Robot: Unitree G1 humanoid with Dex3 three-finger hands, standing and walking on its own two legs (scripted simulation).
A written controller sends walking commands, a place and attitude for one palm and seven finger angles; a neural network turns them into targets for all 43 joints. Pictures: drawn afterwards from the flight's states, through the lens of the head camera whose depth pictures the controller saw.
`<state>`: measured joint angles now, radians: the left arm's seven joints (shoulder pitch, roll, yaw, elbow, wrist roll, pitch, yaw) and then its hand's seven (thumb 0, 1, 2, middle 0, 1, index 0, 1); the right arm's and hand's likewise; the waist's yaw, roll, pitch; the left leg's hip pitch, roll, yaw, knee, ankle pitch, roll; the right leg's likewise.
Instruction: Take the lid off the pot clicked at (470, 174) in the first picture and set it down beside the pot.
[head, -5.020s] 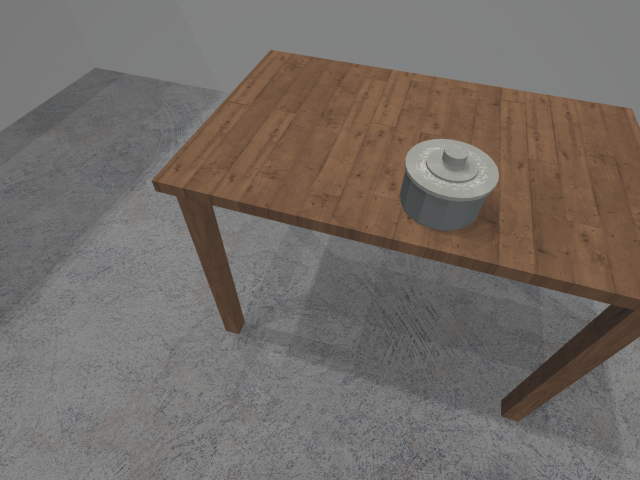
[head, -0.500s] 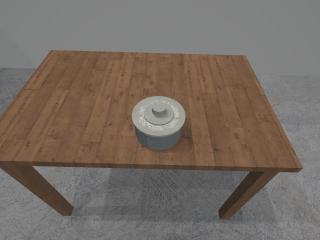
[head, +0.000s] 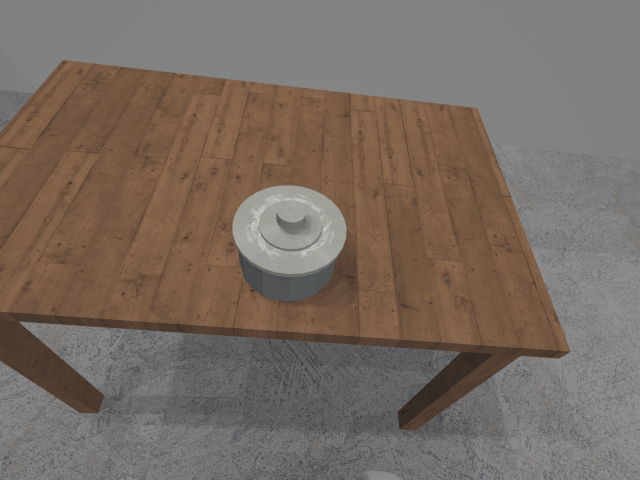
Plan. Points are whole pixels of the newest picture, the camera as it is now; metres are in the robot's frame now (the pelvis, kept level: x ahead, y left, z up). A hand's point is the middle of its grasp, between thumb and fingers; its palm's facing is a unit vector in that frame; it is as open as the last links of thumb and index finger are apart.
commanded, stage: shuffle to correct the standing spot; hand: left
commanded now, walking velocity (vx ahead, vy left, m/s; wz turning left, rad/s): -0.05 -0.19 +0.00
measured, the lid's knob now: (291, 215) +0.45 +0.08 +0.05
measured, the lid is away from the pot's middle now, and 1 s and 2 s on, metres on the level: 0.00 0.00 0.00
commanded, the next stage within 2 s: come to a stop and stand still in 0.08 s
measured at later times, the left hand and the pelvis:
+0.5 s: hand out of the picture +0.06 +0.09 -0.18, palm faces +0.01 -0.98 -0.20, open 7.2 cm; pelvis +0.01 -0.09 +0.00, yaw +0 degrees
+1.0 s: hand out of the picture +0.00 +0.10 -0.18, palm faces +0.01 -0.98 -0.19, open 7.4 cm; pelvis +0.00 -0.07 -0.01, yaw +1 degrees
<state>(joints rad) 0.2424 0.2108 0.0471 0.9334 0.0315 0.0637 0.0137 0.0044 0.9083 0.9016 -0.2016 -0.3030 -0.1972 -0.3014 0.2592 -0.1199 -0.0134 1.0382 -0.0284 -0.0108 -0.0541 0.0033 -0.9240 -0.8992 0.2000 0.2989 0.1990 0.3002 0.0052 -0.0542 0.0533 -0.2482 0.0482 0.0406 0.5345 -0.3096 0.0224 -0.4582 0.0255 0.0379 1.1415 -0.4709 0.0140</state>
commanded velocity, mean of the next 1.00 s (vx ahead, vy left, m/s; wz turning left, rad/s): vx -0.02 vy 0.02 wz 0.00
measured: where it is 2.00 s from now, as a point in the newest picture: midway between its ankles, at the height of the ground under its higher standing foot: outside the picture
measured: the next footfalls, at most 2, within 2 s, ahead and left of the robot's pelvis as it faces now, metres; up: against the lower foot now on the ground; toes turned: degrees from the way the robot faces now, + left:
right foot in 0.20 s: +0.03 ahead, -0.21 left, +0.00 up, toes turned -2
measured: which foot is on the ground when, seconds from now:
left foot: down 0.00-1.00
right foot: up 0.00-0.18, down 0.20-1.00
